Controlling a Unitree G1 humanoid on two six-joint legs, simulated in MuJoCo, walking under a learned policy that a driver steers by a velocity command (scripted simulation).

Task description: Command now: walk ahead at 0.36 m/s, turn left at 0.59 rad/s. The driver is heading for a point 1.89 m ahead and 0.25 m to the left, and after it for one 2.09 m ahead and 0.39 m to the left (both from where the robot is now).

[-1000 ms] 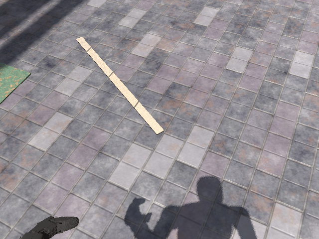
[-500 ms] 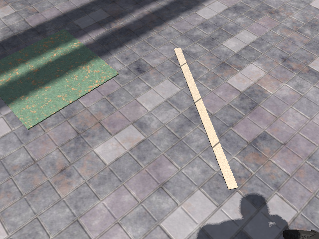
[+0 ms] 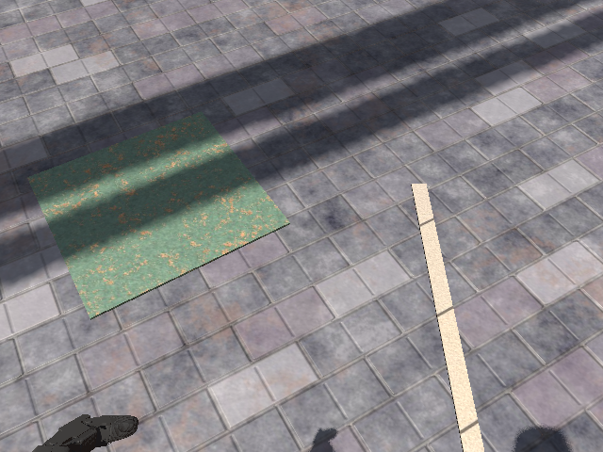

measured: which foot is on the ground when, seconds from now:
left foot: up 0.00-0.36, down 0.38-1.00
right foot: down 0.00-0.40, up 0.42-0.62, down 0.64-1.00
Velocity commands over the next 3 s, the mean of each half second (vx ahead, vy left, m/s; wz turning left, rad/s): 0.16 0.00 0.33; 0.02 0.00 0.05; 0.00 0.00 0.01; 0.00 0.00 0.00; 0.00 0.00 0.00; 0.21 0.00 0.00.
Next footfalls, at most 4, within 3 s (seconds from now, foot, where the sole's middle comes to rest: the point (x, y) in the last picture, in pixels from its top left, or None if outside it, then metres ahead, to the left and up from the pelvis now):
0.38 left None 0.21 0.14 -0.76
0.64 right None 0.20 -0.12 -0.76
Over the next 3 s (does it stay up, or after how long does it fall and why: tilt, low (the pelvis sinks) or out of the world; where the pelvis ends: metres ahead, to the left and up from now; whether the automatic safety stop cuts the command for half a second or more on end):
stays up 0.26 0.05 0.02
